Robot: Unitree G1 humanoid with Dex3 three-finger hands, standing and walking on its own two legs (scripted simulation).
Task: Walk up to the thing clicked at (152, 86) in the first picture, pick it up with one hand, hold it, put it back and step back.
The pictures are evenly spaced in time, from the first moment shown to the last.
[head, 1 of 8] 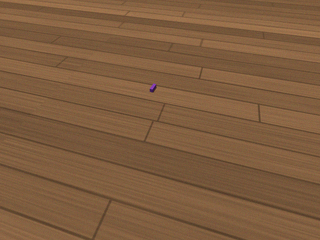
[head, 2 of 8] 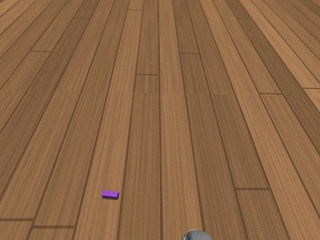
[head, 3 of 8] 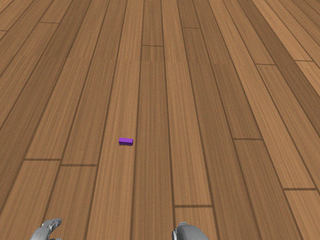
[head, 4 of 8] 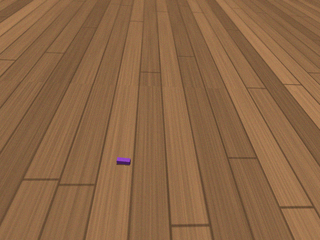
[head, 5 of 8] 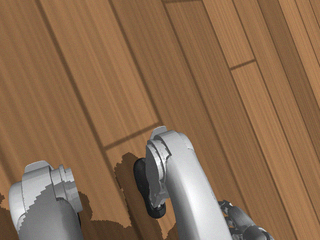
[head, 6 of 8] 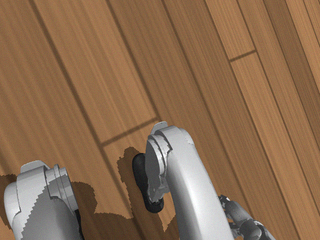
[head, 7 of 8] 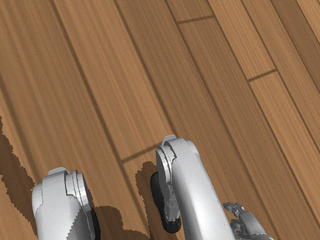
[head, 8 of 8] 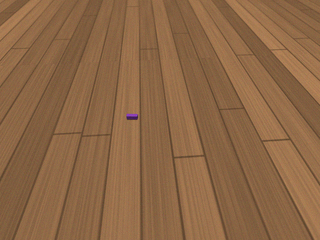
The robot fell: no
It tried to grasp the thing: no
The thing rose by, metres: 0.00
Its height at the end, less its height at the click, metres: +0.00
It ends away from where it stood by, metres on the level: 0.00
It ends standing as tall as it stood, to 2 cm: yes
